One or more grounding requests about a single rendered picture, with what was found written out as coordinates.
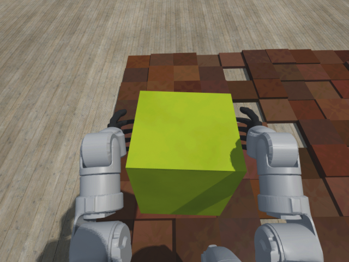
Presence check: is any right robot thigh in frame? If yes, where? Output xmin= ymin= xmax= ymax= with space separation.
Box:
xmin=201 ymin=246 xmax=241 ymax=262

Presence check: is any robot left forearm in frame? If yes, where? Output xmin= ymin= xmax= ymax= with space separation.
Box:
xmin=69 ymin=127 xmax=127 ymax=262

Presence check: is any robot right forearm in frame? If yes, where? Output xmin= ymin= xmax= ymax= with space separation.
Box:
xmin=246 ymin=126 xmax=324 ymax=262

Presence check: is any left robot upper arm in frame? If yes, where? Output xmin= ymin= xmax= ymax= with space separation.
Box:
xmin=70 ymin=221 xmax=132 ymax=262

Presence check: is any right robot upper arm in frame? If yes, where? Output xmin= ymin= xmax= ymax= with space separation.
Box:
xmin=254 ymin=223 xmax=323 ymax=262

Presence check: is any left robot hand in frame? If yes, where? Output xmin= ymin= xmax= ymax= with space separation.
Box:
xmin=107 ymin=109 xmax=134 ymax=151

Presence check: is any right robot hand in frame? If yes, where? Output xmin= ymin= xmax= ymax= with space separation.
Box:
xmin=236 ymin=107 xmax=262 ymax=150

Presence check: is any carton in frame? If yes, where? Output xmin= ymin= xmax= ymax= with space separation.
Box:
xmin=125 ymin=91 xmax=247 ymax=216

